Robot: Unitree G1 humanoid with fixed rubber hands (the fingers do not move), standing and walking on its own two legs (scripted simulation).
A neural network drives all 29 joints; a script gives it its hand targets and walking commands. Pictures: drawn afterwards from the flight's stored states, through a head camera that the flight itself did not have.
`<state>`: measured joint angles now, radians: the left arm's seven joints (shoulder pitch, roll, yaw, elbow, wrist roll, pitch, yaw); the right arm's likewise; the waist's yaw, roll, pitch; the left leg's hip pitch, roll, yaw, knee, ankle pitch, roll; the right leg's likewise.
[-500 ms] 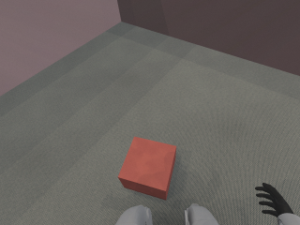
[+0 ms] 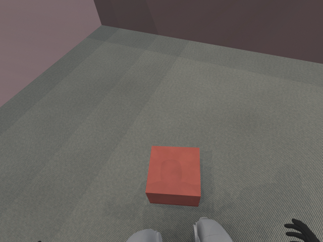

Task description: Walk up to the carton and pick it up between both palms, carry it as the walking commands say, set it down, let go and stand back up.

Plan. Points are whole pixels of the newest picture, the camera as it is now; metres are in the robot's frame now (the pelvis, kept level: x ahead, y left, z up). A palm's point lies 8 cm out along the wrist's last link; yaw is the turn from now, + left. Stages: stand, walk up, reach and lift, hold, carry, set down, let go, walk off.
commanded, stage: walk up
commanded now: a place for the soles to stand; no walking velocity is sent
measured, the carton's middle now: (174, 175) +0.51 -0.02 -0.60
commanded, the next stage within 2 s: none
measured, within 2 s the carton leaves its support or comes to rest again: neither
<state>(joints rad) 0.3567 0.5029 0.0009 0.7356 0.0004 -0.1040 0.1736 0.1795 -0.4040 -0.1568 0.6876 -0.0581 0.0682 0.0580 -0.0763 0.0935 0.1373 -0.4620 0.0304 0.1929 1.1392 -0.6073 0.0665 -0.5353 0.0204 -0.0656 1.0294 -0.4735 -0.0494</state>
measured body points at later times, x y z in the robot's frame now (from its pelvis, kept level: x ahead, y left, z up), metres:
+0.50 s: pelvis +0.01 +0.06 +0.00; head +0.05 +0.06 +0.45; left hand +0.15 +0.39 -0.08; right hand +0.11 -0.28 -0.08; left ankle +0.04 +0.16 -0.66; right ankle +0.06 -0.09 -0.66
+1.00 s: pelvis +0.02 +0.04 +0.01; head +0.07 +0.03 +0.45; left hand +0.18 +0.36 -0.07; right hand +0.10 -0.30 -0.09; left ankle +0.04 +0.16 -0.66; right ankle +0.06 -0.09 -0.66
